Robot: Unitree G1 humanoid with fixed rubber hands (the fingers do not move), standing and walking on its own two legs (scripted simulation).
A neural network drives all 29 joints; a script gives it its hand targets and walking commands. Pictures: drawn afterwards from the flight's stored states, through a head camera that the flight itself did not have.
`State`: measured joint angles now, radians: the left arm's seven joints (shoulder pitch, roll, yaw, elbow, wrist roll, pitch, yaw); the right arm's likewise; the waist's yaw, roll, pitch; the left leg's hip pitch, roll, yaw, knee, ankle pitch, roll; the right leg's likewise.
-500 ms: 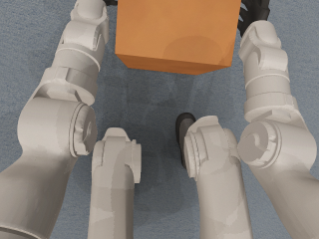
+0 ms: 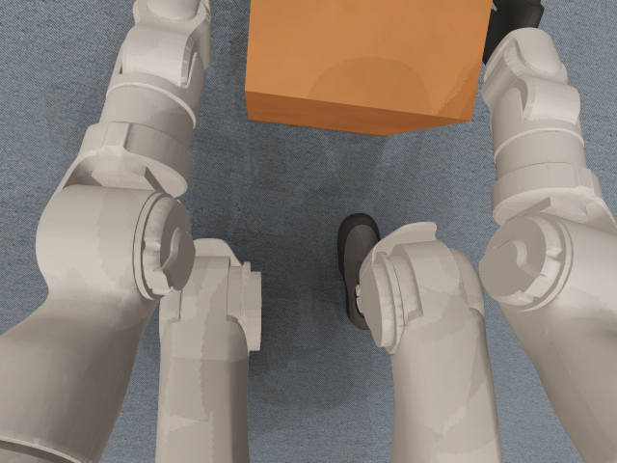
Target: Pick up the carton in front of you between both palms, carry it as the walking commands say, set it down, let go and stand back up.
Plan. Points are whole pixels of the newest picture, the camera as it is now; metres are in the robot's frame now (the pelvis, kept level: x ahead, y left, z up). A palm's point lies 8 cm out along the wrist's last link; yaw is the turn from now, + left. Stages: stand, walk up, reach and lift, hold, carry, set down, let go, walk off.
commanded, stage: set down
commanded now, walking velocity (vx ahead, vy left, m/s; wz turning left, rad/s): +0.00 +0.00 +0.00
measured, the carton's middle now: (344, 31) +0.53 -0.08 -0.25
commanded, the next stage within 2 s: let go in 1.40 s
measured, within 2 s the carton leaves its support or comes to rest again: neither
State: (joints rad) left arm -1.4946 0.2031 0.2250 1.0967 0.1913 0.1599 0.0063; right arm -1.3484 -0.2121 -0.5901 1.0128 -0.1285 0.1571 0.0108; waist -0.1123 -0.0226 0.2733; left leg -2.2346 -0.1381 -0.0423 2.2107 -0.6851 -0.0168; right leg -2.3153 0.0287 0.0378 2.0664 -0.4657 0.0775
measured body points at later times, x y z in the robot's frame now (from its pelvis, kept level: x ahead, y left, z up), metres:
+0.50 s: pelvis -0.01 -0.01 +0.00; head +0.36 +0.00 +0.24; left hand +0.59 +0.12 -0.17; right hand +0.51 -0.26 -0.17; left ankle +0.08 +0.11 -0.35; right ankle +0.14 -0.14 -0.35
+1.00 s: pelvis +0.01 -0.01 +0.11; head +0.34 -0.01 +0.42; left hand +0.60 +0.13 +0.00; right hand +0.51 -0.26 +0.00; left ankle +0.08 +0.11 -0.35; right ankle +0.14 -0.14 -0.35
